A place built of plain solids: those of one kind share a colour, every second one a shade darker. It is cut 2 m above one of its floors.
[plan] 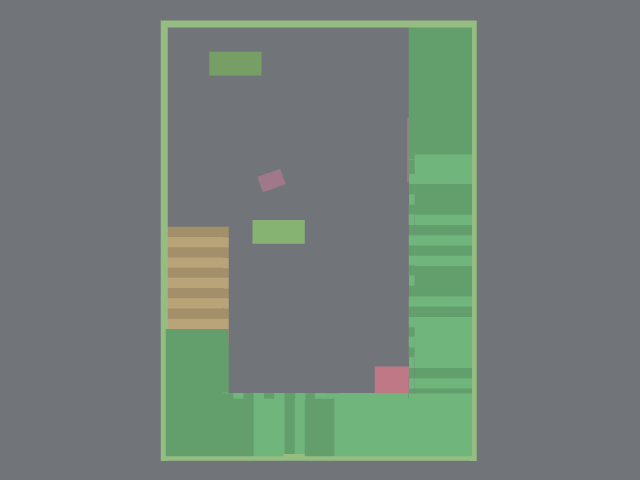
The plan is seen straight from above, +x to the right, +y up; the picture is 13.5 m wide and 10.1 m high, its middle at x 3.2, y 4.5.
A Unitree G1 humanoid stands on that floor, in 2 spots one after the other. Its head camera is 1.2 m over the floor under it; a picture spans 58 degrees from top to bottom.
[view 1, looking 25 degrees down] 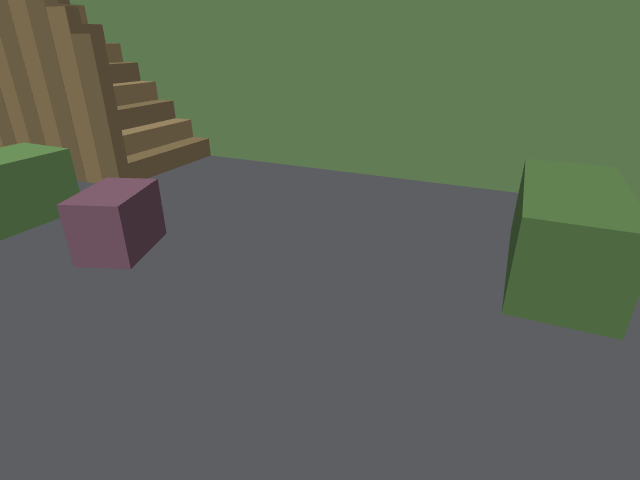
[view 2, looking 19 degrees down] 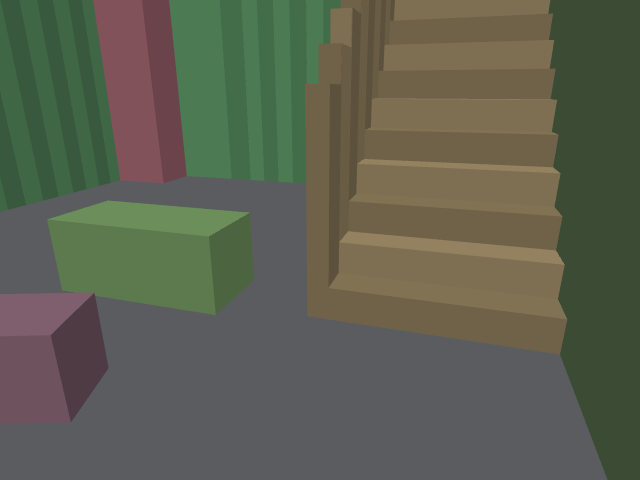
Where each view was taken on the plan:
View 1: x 3.91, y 7.87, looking -156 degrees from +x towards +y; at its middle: ground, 2.84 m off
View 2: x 0.58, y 6.83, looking -73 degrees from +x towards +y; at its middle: twa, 2.27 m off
